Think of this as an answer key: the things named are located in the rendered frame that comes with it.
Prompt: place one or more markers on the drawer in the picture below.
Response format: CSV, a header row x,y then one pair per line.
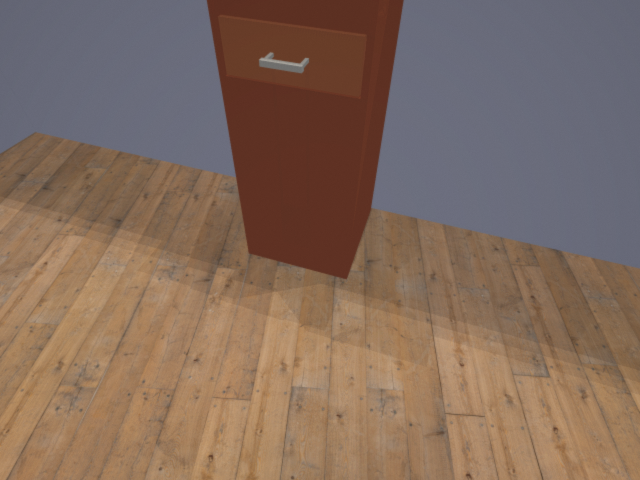
x,y
336,58

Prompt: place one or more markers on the handle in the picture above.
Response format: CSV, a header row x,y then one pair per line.
x,y
268,62

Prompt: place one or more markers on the cabinet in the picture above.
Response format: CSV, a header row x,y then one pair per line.
x,y
306,159

